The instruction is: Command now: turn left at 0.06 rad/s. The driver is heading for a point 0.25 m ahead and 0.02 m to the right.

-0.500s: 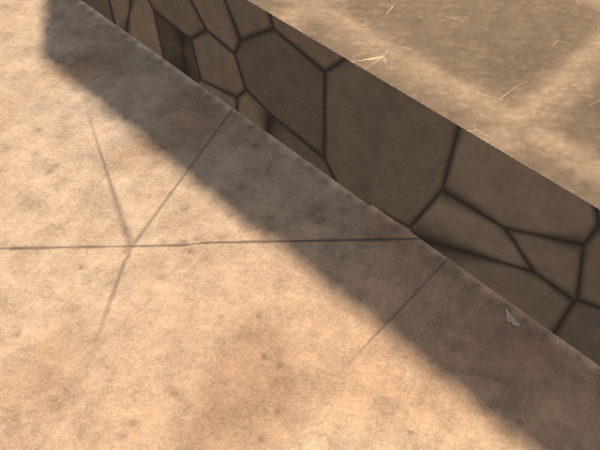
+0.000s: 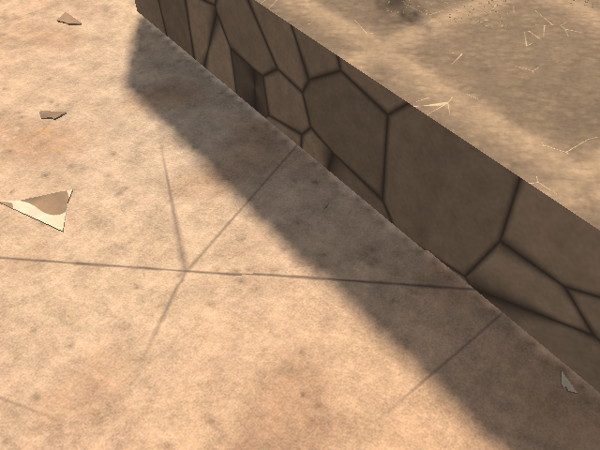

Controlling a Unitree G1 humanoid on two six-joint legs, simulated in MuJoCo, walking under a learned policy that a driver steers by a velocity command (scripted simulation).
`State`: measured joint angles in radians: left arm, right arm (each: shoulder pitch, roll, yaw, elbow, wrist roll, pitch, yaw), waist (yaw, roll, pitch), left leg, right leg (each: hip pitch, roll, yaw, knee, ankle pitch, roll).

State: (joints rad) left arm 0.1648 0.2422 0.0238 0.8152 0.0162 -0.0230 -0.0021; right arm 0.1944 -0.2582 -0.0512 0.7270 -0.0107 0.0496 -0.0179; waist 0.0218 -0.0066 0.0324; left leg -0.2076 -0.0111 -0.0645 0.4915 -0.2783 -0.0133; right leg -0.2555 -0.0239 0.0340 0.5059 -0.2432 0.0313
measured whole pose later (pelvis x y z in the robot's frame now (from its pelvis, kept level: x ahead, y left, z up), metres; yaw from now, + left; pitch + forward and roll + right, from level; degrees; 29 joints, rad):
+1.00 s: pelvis +0.03 -0.02 +0.00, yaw -1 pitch -2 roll +0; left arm 0.12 0.25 0.02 1.05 0.00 0.00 0.01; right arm 0.23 -0.24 -0.03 1.02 0.00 0.02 -0.06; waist 0.01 0.01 0.05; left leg -0.10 0.02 -0.06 0.45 -0.31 -0.05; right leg -0.19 0.03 -0.02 0.49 -0.27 -0.04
